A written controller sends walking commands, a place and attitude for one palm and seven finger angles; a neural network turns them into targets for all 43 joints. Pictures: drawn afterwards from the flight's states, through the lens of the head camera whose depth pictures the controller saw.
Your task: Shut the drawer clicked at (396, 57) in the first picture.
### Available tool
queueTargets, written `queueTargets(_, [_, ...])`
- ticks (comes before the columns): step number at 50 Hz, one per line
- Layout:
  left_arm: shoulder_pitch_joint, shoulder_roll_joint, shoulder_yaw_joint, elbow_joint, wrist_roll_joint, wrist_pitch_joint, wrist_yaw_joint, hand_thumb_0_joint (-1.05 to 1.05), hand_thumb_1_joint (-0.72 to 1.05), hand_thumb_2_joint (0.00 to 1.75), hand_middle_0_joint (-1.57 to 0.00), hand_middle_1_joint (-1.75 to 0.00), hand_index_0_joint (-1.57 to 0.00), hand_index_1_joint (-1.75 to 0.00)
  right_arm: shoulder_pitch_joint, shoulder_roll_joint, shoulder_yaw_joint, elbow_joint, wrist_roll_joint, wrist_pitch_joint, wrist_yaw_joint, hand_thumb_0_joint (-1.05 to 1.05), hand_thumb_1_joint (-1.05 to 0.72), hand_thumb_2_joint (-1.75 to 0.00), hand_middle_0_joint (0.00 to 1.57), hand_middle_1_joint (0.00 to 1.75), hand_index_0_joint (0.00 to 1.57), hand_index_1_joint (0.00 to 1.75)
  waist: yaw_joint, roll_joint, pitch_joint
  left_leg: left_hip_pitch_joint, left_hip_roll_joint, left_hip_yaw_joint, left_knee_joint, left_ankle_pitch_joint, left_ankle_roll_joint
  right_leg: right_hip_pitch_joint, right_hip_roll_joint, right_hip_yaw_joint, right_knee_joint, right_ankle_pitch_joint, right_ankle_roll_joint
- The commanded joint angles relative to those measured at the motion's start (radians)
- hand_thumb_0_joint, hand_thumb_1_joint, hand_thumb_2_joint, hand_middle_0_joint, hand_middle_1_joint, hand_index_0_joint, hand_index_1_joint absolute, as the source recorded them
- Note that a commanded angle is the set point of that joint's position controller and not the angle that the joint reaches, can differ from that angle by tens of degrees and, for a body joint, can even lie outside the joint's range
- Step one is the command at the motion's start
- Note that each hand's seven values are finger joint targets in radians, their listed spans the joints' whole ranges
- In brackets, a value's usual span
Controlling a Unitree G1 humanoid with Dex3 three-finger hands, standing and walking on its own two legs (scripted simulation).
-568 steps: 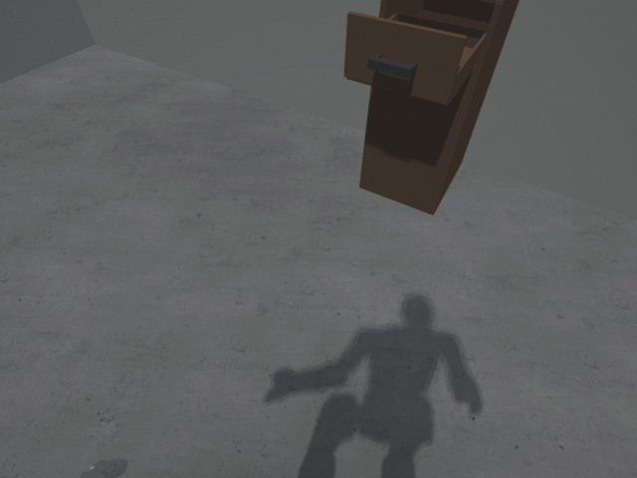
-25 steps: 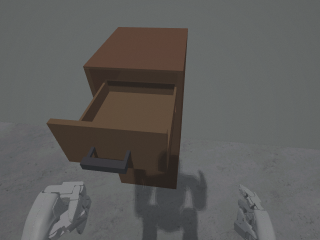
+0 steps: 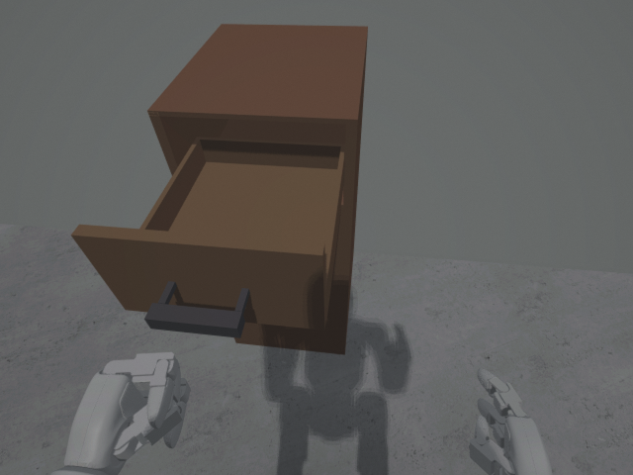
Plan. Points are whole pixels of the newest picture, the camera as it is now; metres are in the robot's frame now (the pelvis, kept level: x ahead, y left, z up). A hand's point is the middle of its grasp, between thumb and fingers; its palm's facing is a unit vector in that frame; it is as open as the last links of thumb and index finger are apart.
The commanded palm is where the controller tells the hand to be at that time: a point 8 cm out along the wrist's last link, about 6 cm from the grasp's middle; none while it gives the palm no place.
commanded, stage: bring the fist close to the handle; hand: left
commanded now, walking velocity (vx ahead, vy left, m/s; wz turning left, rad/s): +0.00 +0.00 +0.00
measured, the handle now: (201, 306) +0.32 +0.19 +0.03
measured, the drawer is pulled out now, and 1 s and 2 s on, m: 0.30 0.30 0.24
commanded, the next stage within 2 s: push the drawer shut in 0.98 s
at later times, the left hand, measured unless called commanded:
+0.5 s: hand (206, 390) +0.21 +0.15 +0.04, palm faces -0.07 -1.00 -0.05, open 3.3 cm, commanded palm +0.19 +0.21 +0.04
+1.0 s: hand (215, 387) +0.22 +0.14 +0.03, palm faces -0.07 -1.00 -0.05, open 3.3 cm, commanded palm +0.19 +0.21 +0.04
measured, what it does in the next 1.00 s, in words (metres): stands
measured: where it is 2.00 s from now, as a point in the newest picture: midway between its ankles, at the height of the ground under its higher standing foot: outside the picture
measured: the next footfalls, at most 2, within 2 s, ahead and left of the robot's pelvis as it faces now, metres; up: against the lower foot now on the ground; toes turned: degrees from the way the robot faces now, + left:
none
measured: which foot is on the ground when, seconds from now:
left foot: down 0.00-1.00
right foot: down 0.00-1.00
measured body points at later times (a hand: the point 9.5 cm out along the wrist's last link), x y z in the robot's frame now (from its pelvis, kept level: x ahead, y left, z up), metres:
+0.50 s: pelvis +0.00 +0.01 -0.02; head +0.04 +0.00 +0.43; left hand +0.21 +0.20 +0.05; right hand +0.17 -0.23 -0.10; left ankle +0.02 +0.12 -0.71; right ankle -0.01 -0.09 -0.71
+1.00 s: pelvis +0.00 +0.01 -0.03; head +0.05 -0.01 +0.42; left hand +0.21 +0.20 +0.04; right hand +0.17 -0.23 -0.11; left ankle +0.02 +0.12 -0.71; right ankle -0.01 -0.09 -0.71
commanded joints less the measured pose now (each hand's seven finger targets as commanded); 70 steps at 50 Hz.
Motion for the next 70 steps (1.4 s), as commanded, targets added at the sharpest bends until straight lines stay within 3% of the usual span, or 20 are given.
queueTargets(1, [-0.038, 0.093, 0.056, -0.177, -0.004, -0.083, 0.014, 0.00, 0.90, 0.90, -1.40, -1.60, -1.40, -1.60, -0.096, -0.097, -0.047, -0.170, 0.002, -0.037, 0.000, 0.00, -0.90, -0.90, 0.20, 0.30, 0.20, 0.30, -0.009, -0.079, -0.072, 0.041, -0.032, -0.026, -0.080, 0.184, 0.029, -0.025, 0.003, 0.069, -0.120, 0.233, 0.026])
queueTargets(7, [-0.077, 0.084, 0.048, -0.159, 0.011, -0.111, 0.041, 0.00, 0.90, 0.90, -1.40, -1.60, -1.40, -1.60, -0.093, -0.095, -0.047, -0.178, -0.003, -0.001, 0.001, 0.00, -0.90, -0.90, 0.20, 0.30, 0.20, 0.30, -0.012, -0.059, -0.104, 0.021, -0.030, -0.026, -0.060, 0.189, 0.026, -0.048, 0.008, 0.060, -0.080, 0.230, 0.020])
queueTargets(8, [-0.067, 0.052, 0.018, -0.146, 0.010, -0.113, 0.041, 0.00, 0.90, 0.90, -1.40, -1.60, -1.40, -1.60, -0.086, -0.092, -0.045, -0.185, -0.004, 0.004, 0.003, 0.00, -0.90, -0.90, 0.20, 0.30, 0.20, 0.30, -0.015, -0.054, -0.100, 0.016, -0.030, -0.027, -0.058, 0.184, 0.025, -0.060, 0.009, 0.055, -0.072, 0.225, 0.020])
queueTargets(10, [-0.102, 0.065, 0.018, -0.138, 0.012, -0.122, 0.042, 0.00, 0.90, 0.90, -1.40, -1.60, -1.40, -1.60, -0.081, -0.097, -0.046, -0.187, -0.004, 0.009, 0.004, 0.00, -0.90, -0.90, 0.20, 0.30, 0.20, 0.30, -0.022, -0.043, -0.110, 0.006, -0.028, -0.030, -0.046, 0.177, 0.023, -0.078, 0.010, 0.054, -0.057, 0.218, 0.020])
queueTargets(12, [-0.108, 0.074, 0.022, -0.116, 0.020, -0.128, 0.049, 0.00, 0.90, 0.90, -1.40, -1.60, -1.40, -1.60, -0.080, -0.102, -0.048, -0.185, -0.007, 0.019, 0.003, 0.00, -0.90, -0.90, 0.20, 0.30, 0.20, 0.30, -0.026, -0.082, -0.109, -0.016, -0.026, -0.034, -0.035, 0.173, 0.025, -0.088, 0.012, 0.058, -0.050, 0.211, 0.020])
queueTargets(19, [-0.195, 0.064, 0.004, -0.077, 0.027, -0.153, 0.061, 0.00, 0.90, 0.90, -1.40, -1.60, -1.40, -1.60, -0.060, -0.106, -0.046, -0.199, -0.010, 0.045, 0.005, 0.00, -0.90, -0.90, 0.20, 0.30, 0.20, 0.30, -0.041, -0.049, -0.148, -0.052, -0.026, -0.036, 0.005, 0.151, 0.021, -0.144, 0.013, 0.058, -0.002, 0.185, 0.019])
queueTargets(23, [-0.211, 0.073, 0.019, -0.023, 0.031, -0.165, 0.073, 0.00, 0.90, 0.90, -1.40, -1.60, -1.40, -1.60, -0.056, -0.110, -0.048, -0.201, -0.012, 0.059, 0.006, 0.00, -0.90, -0.90, 0.20, 0.30, 0.20, 0.30, -0.034, -0.062, -0.169, -0.087, -0.025, -0.037, 0.023, 0.134, 0.019, -0.159, 0.013, 0.061, 0.020, 0.160, 0.016])
queueTargets(26, [-0.292, 0.082, 0.018, 0.001, 0.027, -0.172, 0.069, 0.00, 0.90, 0.90, -1.40, -1.60, -1.40, -1.60, -0.050, -0.115, -0.047, -0.202, -0.012, 0.065, 0.007, 0.00, -0.90, -0.90, 0.20, 0.30, 0.20, 0.30, -0.047, -0.057, -0.186, -0.106, -0.026, -0.037, 0.046, 0.126, 0.019, -0.179, 0.013, 0.069, 0.033, 0.159, 0.017])
queueTargets(31, [-0.253, 0.086, 0.029, -0.020, 0.018, -0.181, 0.070, 0.00, 0.90, 0.90, -1.40, -1.60, -1.40, -1.60, -0.043, -0.111, -0.053, -0.216, -0.011, 0.078, 0.014, 0.00, -0.90, -0.90, 0.20, 0.30, 0.20, 0.30, -0.026, -0.022, -0.272, -0.087, -0.025, -0.028, 0.060, 0.203, 0.019, -0.137, 0.011, 0.069, 0.058, 0.246, 0.014])
queueTargets(34, [-0.197, 0.096, 0.050, -0.026, 0.015, -0.172, 0.078, 0.00, 0.90, 0.90, -1.40, -1.60, -1.40, -1.60, -0.041, -0.103, -0.056, -0.216, -0.009, 0.093, 0.016, 0.00, -0.90, -0.90, 0.20, 0.30, 0.20, 0.30, -0.022, -0.046, -0.273, -0.091, -0.022, -0.025, 0.056, 0.240, 0.019, -0.108, 0.013, 0.067, 0.058, 0.298, 0.017])
queueTargets(39, [-0.218, 0.061, -0.004, -0.016, 0.026, -0.171, 0.085, 0.00, 0.90, 0.90, -1.40, -1.60, -1.40, -1.60, -0.045, -0.107, -0.051, -0.223, -0.008, 0.109, 0.017, 0.00, -0.90, -0.90, 0.20, 0.30, 0.20, 0.30, -0.053, -0.047, -0.173, -0.122, -0.020, -0.033, 0.055, 0.164, 0.019, -0.184, 0.017, 0.061, 0.048, 0.210, 0.019])
queueTargets(45, [-0.237, 0.067, -0.017, -0.059, 0.032, -0.191, 0.092, 0.00, 0.90, 0.90, -1.40, -1.60, -1.40, -1.60, -0.037, -0.109, -0.051, -0.237, -0.010, 0.108, 0.014, 0.00, -0.90, -0.90, 0.20, 0.30, 0.20, 0.30, -0.051, -0.040, -0.220, -0.113, -0.021, -0.037, 0.066, 0.139, 0.021, -0.191, 0.015, 0.065, 0.057, 0.174, 0.017])
queueTargets(50, [-0.198, 0.088, 0.025, -0.036, 0.029, -0.179, 0.098, 0.00, 0.90, 0.90, -1.40, -1.60, -1.40, -1.60, -0.038, -0.104, -0.052, -0.238, -0.008, 0.123, 0.013, 0.00, -0.90, -0.90, 0.20, 0.30, 0.20, 0.30, -0.039, -0.059, -0.224, -0.133, -0.024, -0.028, 0.070, 0.157, 0.021, -0.155, 0.013, 0.075, 0.053, 0.208, 0.018])
queueTargets(53, [-0.231, 0.074, 0.002, -0.017, 0.032, -0.170, 0.089, 0.00, 0.90, 0.90, -1.40, -1.60, -1.40, -1.60, -0.043, -0.107, -0.046, -0.239, -0.007, 0.130, 0.011, 0.00, -0.90, -0.90, 0.20, 0.30, 0.20, 0.30, -0.053, -0.052, -0.188, -0.144, -0.024, -0.029, 0.071, 0.130, 0.023, -0.180, 0.014, 0.078, 0.044, 0.178, 0.020])
queueTargets(57, [-0.292, 0.106, 0.028, -0.014, 0.024, -0.177, 0.083, 0.00, 0.90, 0.90, -1.40, -1.60, -1.40, -1.60, -0.038, -0.115, -0.045, -0.226, -0.009, 0.126, 0.006, 0.00, -0.90, -0.90, 0.20, 0.30, 0.20, 0.30, -0.061, -0.061, -0.202, -0.140, -0.024, -0.033, 0.079, 0.140, 0.024, -0.174, 0.013, 0.084, 0.040, 0.189, 0.020])
queueTargets(58, [-0.308, 0.088, 0.009, -0.010, 0.022, -0.179, 0.078, 0.00, 0.90, 0.90, -1.40, -1.60, -1.40, -1.60, -0.036, -0.113, -0.044, -0.228, -0.009, 0.124, 0.006, 0.00, -0.90, -0.90, 0.20, 0.30, 0.20, 0.30, -0.065, -0.048, -0.209, -0.132, -0.024, -0.031, 0.081, 0.142, 0.025, -0.179, 0.013, 0.085, 0.043, 0.196, 0.021])
queueTargets(62, [-0.342, 0.120, 0.047, 0.042, 0.016, -0.172, 0.074, 0.00, 0.90, 0.90, -1.40, -1.60, -1.40, -1.60, -0.038, -0.121, -0.044, -0.216, -0.008, 0.124, 0.005, 0.00, -0.90, -0.90, 0.20, 0.30, 0.20, 0.30, -0.059, -0.058, -0.209, -0.142, -0.024, -0.031, 0.077, 0.139, 0.023, -0.171, 0.012, 0.087, 0.036, 0.188, 0.020])
queueTargets(63, [-0.368, 0.089, 0.015, 0.050, 0.015, -0.169, 0.070, 0.00, 0.90, 0.90, -1.40, -1.60, -1.40, -1.60, -0.038, -0.119, -0.040, -0.218, -0.007, 0.123, 0.006, 0.00, -0.90, -0.90, 0.20, 0.30, 0.20, 0.30, -0.065, -0.054, -0.207, -0.137, -0.026, -0.031, 0.076, 0.135, 0.024, -0.175, 0.011, 0.089, 0.033, 0.187, 0.022])
queueTargets(68, [-0.440, 0.112, 0.041, 0.092, 0.015, -0.154, 0.072, 0.00, 0.90, 0.90, -1.40, -1.60, -1.40, -1.60, -0.033, -0.126, -0.043, -0.209, -0.007, 0.128, 0.006, 0.00, -0.90, -0.90, 0.20, 0.30, 0.20, 0.30, -0.060, -0.046, -0.233, -0.119, -0.025, -0.030, 0.064, 0.158, 0.022, -0.158, 0.011, 0.084, 0.036, 0.218, 0.022])
queueTargets(70, [-0.524, 0.102, 0.022, 0.085, 0.012, -0.158, 0.075, 0.00, 0.90, 0.90, -1.40, -1.60, -1.40, -1.60, -0.031, -0.126, -0.040, -0.198, -0.008, 0.124, 0.006, 0.00, -0.90, -0.90, 0.20, 0.30, 0.20, 0.30, -0.076, -0.051, -0.233, -0.114, -0.026, -0.034, 0.066, 0.144, 0.023, -0.171, 0.010, 0.083, 0.033, 0.202, 0.024])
